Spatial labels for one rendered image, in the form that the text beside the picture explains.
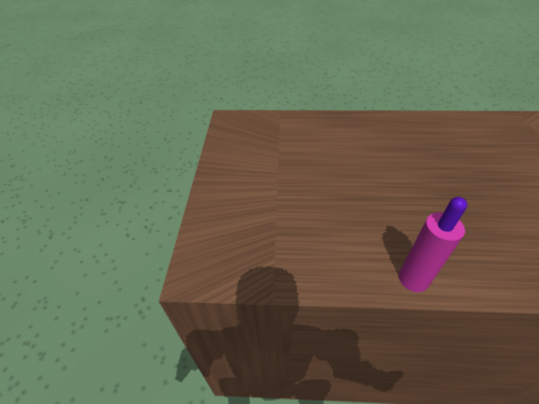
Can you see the bottle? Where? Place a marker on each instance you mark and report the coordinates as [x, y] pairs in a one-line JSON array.
[[435, 243]]

